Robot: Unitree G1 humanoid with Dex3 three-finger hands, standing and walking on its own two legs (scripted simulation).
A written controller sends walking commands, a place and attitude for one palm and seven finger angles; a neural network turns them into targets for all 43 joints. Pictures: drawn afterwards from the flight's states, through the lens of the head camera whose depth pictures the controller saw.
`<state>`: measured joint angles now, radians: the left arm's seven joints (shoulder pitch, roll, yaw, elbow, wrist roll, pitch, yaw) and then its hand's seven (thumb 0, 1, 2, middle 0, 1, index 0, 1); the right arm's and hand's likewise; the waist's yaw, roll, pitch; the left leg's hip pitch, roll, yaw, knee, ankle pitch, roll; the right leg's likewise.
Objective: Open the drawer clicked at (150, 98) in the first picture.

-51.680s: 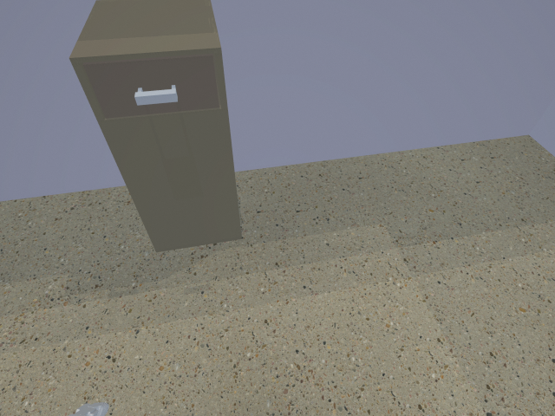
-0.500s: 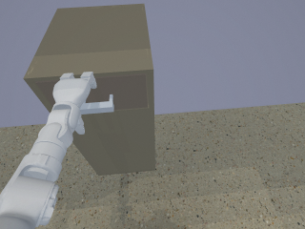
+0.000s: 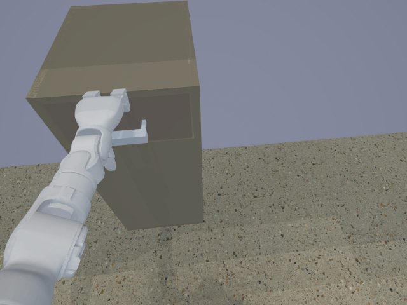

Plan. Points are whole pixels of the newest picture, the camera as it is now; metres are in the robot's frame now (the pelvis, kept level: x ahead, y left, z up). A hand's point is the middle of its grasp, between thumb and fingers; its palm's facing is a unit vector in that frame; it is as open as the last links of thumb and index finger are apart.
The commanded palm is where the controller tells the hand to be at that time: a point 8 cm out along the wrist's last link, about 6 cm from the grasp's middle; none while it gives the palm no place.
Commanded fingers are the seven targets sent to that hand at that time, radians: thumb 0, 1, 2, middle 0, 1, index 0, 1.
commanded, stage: move the hooked fingers above the handle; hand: left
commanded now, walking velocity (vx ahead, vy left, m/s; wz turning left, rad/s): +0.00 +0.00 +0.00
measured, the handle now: (125, 131) +0.51 +0.20 +0.01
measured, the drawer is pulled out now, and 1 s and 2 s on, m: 0.00 0.00 0.00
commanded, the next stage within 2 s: lower the fingers behind the handle in 1.02 s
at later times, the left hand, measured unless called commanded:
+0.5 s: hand (109, 129) +0.46 +0.21 +0.07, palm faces -0.02 -0.01 -1.00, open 13.7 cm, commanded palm +0.45 +0.21 +0.13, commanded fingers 0.00 -0.50 0.30 -0.30 -1.20 -0.30 -1.20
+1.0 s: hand (108, 129) +0.46 +0.21 +0.07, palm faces -0.01 -0.02 -1.00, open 13.7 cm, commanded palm +0.45 +0.22 +0.14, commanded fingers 0.00 -0.50 0.30 -0.30 -1.20 -0.30 -1.20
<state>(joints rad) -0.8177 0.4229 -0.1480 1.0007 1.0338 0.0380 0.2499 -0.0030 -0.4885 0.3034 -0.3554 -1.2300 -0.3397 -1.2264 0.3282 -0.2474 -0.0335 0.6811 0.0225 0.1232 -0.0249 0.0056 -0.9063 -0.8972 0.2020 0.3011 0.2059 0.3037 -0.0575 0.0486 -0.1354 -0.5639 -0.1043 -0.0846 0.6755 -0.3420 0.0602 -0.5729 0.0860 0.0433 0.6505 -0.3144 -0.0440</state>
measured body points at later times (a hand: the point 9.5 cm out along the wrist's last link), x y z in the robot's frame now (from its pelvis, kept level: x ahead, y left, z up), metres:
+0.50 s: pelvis +0.00 -0.01 +0.00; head +0.06 -0.03 +0.45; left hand +0.46 +0.21 +0.12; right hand +0.06 -0.28 -0.13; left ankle -0.02 +0.08 -0.72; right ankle -0.01 -0.10 -0.72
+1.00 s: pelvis +0.01 -0.01 +0.00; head +0.07 -0.02 +0.45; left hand +0.46 +0.21 +0.12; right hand +0.09 -0.27 -0.13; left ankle -0.02 +0.08 -0.72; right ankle -0.01 -0.10 -0.72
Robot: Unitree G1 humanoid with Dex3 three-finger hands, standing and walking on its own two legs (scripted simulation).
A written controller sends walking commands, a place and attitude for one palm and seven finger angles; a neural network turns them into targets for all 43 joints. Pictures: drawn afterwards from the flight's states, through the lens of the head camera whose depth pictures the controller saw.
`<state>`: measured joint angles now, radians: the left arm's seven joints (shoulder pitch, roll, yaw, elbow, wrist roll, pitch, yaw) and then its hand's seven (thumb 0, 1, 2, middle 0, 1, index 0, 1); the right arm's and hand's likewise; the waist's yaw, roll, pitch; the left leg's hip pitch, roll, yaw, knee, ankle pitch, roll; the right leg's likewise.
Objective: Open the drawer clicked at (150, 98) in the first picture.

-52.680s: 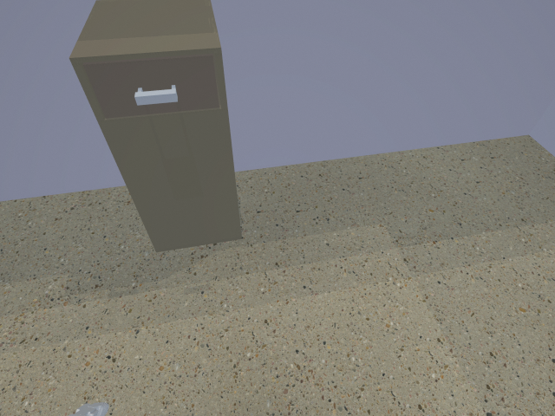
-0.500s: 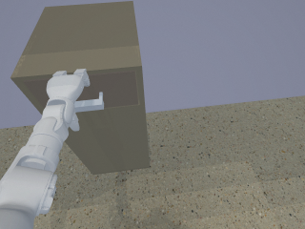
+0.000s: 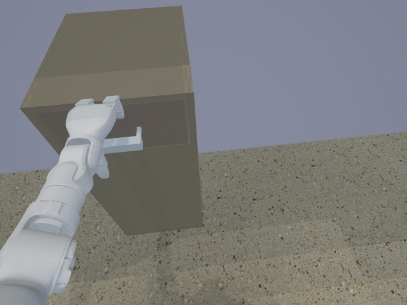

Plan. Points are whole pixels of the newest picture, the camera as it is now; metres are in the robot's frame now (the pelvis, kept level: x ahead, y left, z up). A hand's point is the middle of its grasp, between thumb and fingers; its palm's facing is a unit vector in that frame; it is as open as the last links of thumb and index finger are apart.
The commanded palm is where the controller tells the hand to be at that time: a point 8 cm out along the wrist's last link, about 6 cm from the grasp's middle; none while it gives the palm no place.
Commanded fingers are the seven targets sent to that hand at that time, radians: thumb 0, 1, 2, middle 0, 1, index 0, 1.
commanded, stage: move the hooked fingers above the handle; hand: left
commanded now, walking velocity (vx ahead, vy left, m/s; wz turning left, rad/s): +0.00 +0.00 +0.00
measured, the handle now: (120, 138) +0.49 +0.21 +0.01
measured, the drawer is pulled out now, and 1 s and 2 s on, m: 0.00 0.00 0.00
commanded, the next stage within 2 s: lower the fingers behind the handle in 0.02 s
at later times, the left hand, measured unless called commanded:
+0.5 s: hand (102, 138) +0.45 +0.23 +0.06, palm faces +0.01 -0.02 -1.00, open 13.7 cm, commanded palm +0.43 +0.24 +0.10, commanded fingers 0.00 -0.50 0.30 -0.30 -1.20 -0.30 -1.20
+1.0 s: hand (102, 153) +0.44 +0.24 +0.01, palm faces -0.02 -0.02 -1.00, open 13.8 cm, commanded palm +0.44 +0.24 +0.07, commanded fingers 0.00 -0.50 0.30 -0.30 -1.20 -0.30 -1.20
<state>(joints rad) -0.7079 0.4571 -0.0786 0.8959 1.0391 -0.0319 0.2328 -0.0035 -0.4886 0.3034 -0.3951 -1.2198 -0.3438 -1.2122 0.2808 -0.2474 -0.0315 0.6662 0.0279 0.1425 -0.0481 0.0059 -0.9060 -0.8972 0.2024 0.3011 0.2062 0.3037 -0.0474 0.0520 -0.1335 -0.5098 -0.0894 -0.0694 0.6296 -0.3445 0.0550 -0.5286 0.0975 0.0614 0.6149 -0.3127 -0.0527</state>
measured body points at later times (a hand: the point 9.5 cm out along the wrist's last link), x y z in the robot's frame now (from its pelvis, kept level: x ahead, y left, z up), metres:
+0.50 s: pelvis +0.00 +0.00 +0.00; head +0.05 -0.01 +0.44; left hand +0.44 +0.22 +0.12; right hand +0.06 -0.27 -0.14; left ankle -0.03 +0.09 -0.72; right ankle -0.02 -0.09 -0.72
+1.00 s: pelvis -0.02 +0.00 -0.02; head +0.07 +0.00 +0.42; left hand +0.44 +0.24 +0.06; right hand +0.01 -0.28 -0.15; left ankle -0.03 +0.09 -0.72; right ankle -0.02 -0.09 -0.72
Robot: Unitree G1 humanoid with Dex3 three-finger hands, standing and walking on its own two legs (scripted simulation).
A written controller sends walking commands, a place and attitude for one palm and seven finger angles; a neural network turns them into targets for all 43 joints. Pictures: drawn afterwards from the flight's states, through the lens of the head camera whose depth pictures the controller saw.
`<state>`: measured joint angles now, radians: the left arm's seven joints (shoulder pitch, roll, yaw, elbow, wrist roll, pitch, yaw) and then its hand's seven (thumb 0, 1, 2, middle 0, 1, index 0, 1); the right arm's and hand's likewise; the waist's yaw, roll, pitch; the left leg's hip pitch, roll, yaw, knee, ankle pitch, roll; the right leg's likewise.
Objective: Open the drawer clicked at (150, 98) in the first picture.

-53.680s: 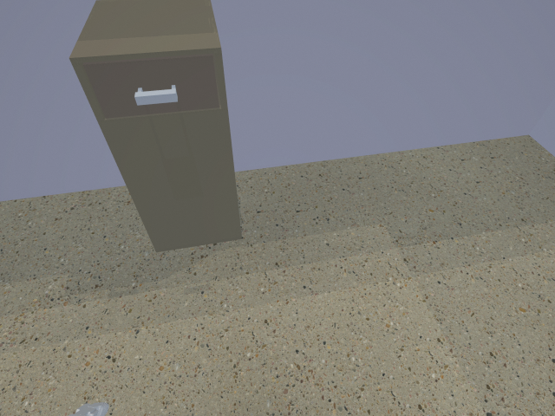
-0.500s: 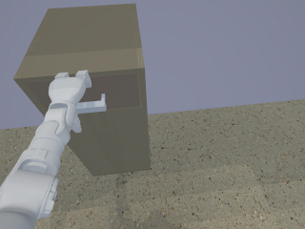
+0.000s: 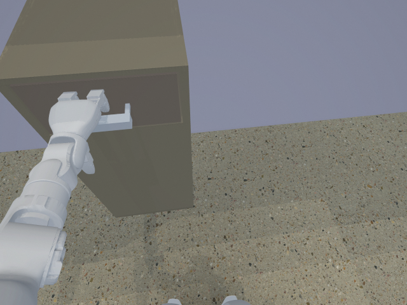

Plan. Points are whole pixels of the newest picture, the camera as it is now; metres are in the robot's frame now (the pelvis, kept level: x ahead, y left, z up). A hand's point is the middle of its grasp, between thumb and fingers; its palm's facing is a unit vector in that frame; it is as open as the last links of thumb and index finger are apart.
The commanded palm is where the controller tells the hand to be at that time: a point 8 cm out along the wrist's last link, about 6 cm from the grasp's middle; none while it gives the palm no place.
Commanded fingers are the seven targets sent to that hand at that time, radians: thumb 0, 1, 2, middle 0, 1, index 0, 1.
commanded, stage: lower the fingers behind the handle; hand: left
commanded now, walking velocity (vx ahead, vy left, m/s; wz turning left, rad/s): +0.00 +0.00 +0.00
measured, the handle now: (107, 116) +0.51 +0.21 +0.03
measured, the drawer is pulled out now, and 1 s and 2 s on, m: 0.00 0.00 0.00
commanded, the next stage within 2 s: lift the fingers back up to retry in 0.72 s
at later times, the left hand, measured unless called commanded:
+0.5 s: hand (89, 132) +0.46 +0.24 +0.03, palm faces -0.02 -0.01 -1.00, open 13.7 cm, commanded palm +0.45 +0.23 +0.07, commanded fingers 0.00 -0.50 0.30 -0.30 -1.20 -0.30 -1.20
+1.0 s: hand (88, 131) +0.46 +0.24 +0.03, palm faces -0.03 -0.03 -1.00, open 13.7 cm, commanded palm +0.45 +0.24 +0.10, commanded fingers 0.00 -0.50 0.30 -0.30 -1.20 -0.30 -1.20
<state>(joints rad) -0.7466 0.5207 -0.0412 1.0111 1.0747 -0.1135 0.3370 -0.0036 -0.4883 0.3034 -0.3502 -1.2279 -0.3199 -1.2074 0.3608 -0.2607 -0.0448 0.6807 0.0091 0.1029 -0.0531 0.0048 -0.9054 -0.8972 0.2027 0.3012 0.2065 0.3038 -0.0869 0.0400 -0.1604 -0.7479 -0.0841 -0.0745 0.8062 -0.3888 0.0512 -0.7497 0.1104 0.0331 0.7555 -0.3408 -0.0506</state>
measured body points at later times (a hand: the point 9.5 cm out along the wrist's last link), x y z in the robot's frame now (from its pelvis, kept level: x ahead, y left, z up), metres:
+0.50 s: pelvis -0.02 +0.01 -0.01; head +0.07 +0.01 +0.43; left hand +0.46 +0.24 +0.09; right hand +0.03 -0.26 -0.13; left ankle -0.02 +0.09 -0.70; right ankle +0.00 -0.09 -0.70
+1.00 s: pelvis -0.01 +0.01 +0.00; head +0.07 +0.01 +0.44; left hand +0.46 +0.24 +0.09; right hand +0.01 -0.26 -0.13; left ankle -0.02 +0.09 -0.70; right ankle +0.00 -0.09 -0.70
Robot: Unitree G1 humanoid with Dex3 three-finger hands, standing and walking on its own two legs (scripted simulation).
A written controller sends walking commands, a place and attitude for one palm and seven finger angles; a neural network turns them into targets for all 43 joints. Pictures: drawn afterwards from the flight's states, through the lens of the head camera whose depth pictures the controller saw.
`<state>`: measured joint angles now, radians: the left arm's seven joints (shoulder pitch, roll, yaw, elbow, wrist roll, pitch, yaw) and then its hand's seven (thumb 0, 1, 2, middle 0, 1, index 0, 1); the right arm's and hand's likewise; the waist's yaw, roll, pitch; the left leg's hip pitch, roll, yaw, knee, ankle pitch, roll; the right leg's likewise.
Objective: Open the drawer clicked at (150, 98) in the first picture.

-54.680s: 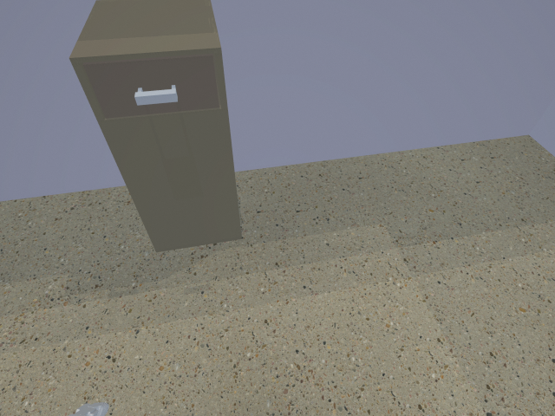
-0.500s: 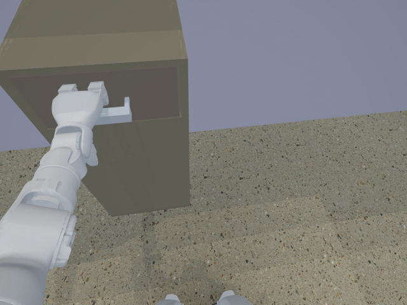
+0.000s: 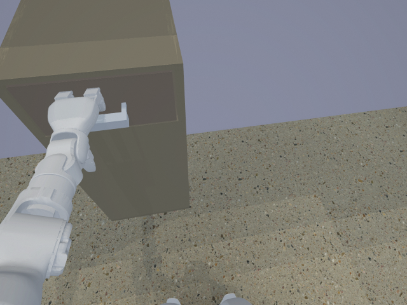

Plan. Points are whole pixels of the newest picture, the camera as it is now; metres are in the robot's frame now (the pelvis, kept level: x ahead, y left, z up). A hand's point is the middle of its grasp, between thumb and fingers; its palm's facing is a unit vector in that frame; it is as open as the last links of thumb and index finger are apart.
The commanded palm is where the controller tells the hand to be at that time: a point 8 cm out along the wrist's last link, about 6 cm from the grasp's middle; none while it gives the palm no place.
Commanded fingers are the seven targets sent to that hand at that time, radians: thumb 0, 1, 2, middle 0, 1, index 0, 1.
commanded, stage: lift the fingers back up to retry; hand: left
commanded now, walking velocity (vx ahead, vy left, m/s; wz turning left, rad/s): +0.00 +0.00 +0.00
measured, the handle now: (103, 115) +0.52 +0.21 +0.03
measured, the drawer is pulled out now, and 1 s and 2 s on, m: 0.00 0.00 0.00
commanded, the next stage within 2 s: re-aim the fingers above the handle in 0.60 s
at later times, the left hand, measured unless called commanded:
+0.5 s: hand (77, 115) +0.48 +0.24 +0.08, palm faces +0.02 -0.03 -1.00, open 13.4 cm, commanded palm +0.46 +0.23 +0.16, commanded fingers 0.00 -0.50 0.30 -0.30 -1.20 -0.30 -1.20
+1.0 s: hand (76, 112) +0.47 +0.23 +0.10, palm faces +0.01 -0.01 -1.00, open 13.8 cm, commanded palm +0.44 +0.22 +0.16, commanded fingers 0.00 -0.50 0.30 -0.30 -1.20 -0.30 -1.20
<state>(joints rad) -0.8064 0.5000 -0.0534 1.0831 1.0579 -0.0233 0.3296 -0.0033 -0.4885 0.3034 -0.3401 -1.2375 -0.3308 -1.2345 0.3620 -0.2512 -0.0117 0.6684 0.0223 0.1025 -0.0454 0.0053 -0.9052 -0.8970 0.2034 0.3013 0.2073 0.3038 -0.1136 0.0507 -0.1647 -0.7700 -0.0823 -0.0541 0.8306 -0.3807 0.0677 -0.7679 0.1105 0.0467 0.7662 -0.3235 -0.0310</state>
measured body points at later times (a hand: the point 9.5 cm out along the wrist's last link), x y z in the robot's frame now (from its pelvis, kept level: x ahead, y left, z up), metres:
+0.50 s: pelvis +0.04 +0.00 +0.02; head +0.10 -0.01 +0.47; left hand +0.47 +0.23 +0.14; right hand +0.12 -0.26 -0.12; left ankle +0.00 +0.07 -0.70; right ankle +0.02 -0.10 -0.70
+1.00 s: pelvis +0.04 -0.02 +0.02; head +0.08 -0.04 +0.47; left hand +0.46 +0.22 +0.16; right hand +0.14 -0.28 -0.11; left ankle +0.00 +0.07 -0.70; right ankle +0.02 -0.10 -0.70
